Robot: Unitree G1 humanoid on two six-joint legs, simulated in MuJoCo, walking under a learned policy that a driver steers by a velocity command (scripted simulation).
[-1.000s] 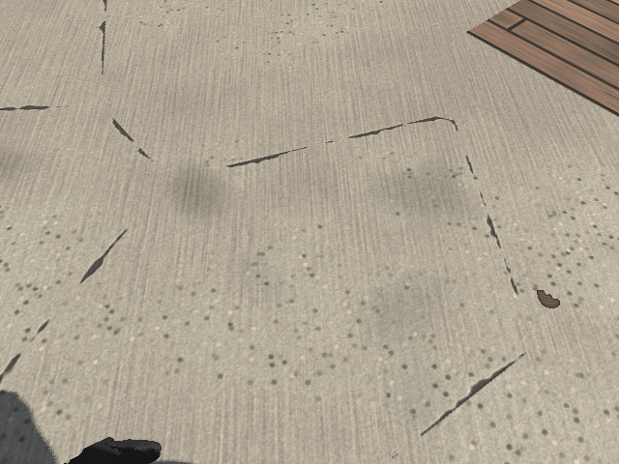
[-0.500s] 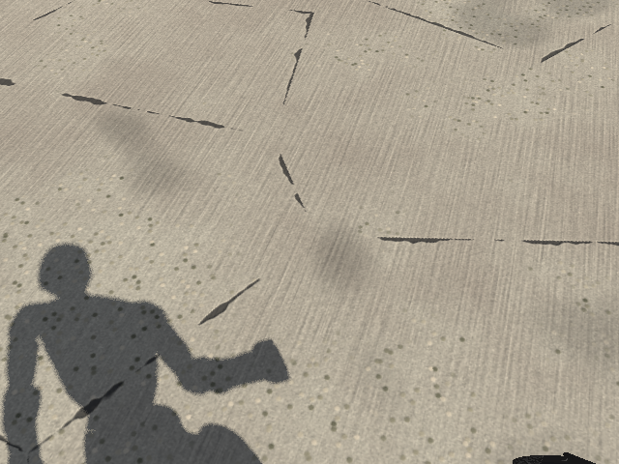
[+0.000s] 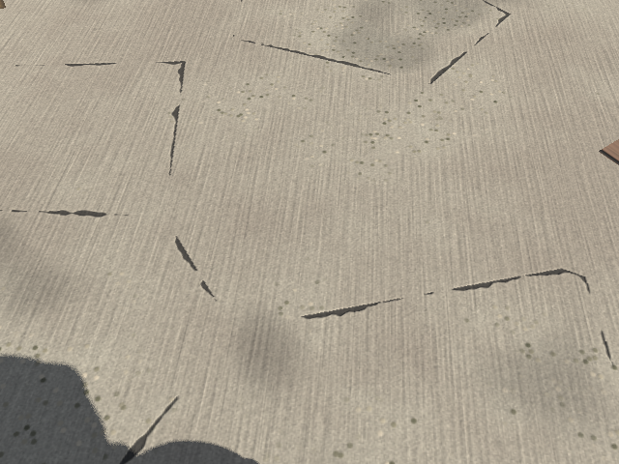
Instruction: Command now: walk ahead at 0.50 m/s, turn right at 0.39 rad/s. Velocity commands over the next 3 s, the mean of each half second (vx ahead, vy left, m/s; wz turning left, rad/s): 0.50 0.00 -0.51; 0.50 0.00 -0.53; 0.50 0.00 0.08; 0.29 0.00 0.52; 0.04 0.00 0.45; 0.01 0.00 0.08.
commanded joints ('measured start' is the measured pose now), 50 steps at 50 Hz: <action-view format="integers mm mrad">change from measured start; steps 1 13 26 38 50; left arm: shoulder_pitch -51 194 342 241 -103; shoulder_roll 70 165 214 125 69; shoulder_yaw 17 70 86 53 8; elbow -78 20 17 -53 -166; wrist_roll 4 -33 -13 5 11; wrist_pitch -17 -36 -29 17 5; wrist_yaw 3 43 63 7 -20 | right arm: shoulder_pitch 17 -117 -458 -140 5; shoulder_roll -162 -94 -129 -130 -167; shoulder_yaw -31 -17 -8 -28 -41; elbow -20 -172 -321 -221 -112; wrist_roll -4 -28 -3 1 5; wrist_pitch -2 46 28 -6 -6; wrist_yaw -15 20 31 4 15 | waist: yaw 31 12 116 54 1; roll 104 8 -47 143 122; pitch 36 -30 -3 -34 48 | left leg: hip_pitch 1 -669 -670 -239 -171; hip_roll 307 173 93 328 322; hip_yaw -17 -173 -187 -317 -50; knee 137 934 403 26 -13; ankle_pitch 939 33 239 268 481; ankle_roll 83 -76 -76 85 88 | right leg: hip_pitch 58 378 563 4 42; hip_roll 63 -86 -84 6 20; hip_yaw -69 322 426 131 3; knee -41 -430 -314 511 1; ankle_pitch -105 160 259 -248 -46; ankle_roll -57 -222 -130 20 5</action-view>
